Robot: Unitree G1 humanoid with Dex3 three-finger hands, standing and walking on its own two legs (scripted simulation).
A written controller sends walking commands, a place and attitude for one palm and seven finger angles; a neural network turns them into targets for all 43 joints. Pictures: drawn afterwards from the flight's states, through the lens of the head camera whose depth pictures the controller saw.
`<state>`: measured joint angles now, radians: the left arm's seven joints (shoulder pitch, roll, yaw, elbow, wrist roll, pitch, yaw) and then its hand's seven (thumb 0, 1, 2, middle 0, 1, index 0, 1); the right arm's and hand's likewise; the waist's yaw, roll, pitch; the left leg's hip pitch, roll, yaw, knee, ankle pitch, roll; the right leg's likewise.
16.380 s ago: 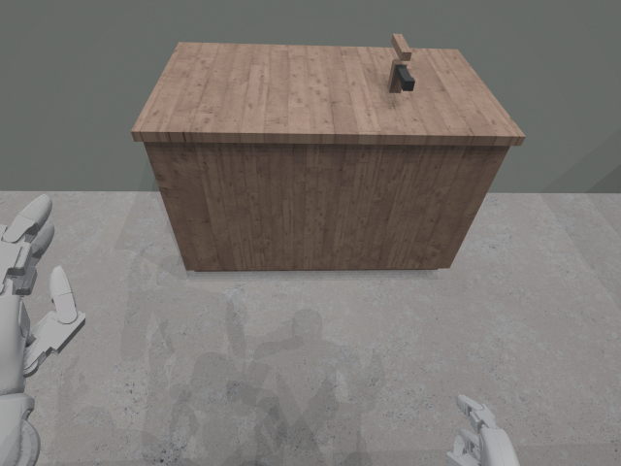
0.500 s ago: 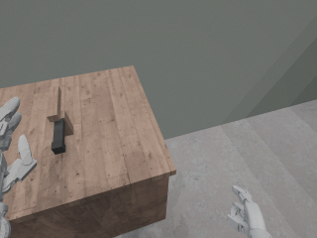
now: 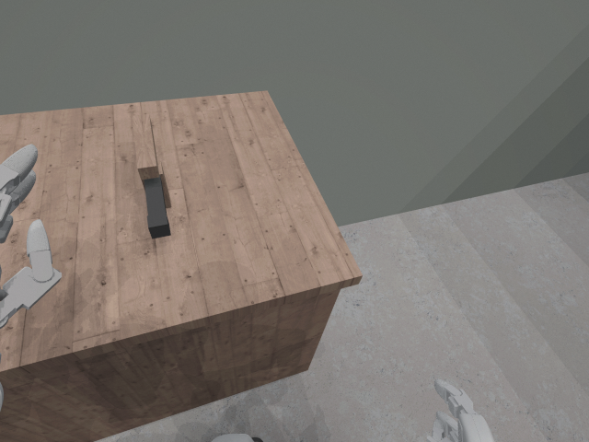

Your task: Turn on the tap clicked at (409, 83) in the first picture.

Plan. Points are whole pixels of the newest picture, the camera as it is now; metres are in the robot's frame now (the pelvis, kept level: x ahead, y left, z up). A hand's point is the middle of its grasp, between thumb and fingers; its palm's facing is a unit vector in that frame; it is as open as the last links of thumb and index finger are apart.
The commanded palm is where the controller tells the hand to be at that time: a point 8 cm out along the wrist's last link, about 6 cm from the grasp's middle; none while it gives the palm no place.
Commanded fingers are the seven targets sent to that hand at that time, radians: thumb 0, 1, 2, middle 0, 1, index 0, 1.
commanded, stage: come to a stop and stand still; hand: left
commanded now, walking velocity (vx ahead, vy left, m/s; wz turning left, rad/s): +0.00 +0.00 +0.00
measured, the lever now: (159, 225) +0.40 +0.25 +0.02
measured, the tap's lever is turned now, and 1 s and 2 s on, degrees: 0 0 0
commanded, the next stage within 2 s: look again from close up in 1.52 s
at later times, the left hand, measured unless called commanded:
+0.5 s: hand out of the picture +0.12 +0.35 +0.17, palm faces +0.50 -0.79 -0.35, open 7.4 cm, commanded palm +0.08 +0.37 +0.18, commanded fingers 0.00 0.90 0.90 -0.20 -0.30 -0.20 -0.30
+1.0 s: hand out of the picture +0.13 +0.38 +0.16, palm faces +0.43 -0.82 -0.38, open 7.4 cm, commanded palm +0.07 +0.39 +0.18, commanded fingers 0.00 0.90 0.90 -0.20 -0.30 -0.20 -0.30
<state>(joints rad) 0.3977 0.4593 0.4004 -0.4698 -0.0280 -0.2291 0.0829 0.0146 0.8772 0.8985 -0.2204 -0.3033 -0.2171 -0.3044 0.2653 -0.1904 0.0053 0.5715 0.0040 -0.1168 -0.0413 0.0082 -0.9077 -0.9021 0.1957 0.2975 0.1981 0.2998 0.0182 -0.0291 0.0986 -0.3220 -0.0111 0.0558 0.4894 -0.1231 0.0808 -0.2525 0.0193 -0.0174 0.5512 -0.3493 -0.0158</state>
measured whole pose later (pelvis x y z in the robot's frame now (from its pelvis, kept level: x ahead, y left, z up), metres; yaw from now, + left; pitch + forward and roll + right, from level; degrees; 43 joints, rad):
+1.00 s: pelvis -0.09 +0.11 -0.01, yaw -1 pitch -2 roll -2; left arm 0.40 0.39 0.42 -0.40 -0.04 -0.19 0.09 0.01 0.88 0.90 -0.21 -0.30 -0.21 -0.30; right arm 0.27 -0.21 0.00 0.66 0.03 -0.07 0.00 0.01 -0.91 -0.90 0.20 0.30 0.20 0.30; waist 0.02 -0.01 0.01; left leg -0.43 -0.02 -0.03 0.90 -0.37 0.02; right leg -0.20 0.05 -0.06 0.54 -0.31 -0.06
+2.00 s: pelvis -0.10 +0.14 +0.00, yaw +3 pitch -2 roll -1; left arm 0.43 0.32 0.31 -0.46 -0.04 -0.15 0.13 0.02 0.89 0.90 -0.21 -0.30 -0.21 -0.30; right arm 0.22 -0.20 0.01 0.60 0.02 -0.10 -0.04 0.01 -0.91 -0.90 0.20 0.30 0.20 0.30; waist 0.04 -0.01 0.07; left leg -0.22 -0.03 -0.03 0.49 -0.24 0.03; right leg -0.18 0.00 -0.07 0.44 -0.22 -0.01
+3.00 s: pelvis +0.00 +0.01 -0.01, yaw +0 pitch -3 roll +3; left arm 0.36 0.34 0.36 -0.51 -0.07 -0.16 0.15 0.02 0.89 0.90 -0.21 -0.30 -0.21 -0.30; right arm 0.17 -0.21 0.01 0.55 0.00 -0.02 -0.01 0.01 -0.91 -0.90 0.20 0.30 0.20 0.30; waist 0.08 -0.05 0.15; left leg -0.37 0.02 0.16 0.62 -0.12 0.06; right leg -0.16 0.11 -0.08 0.62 -0.36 -0.08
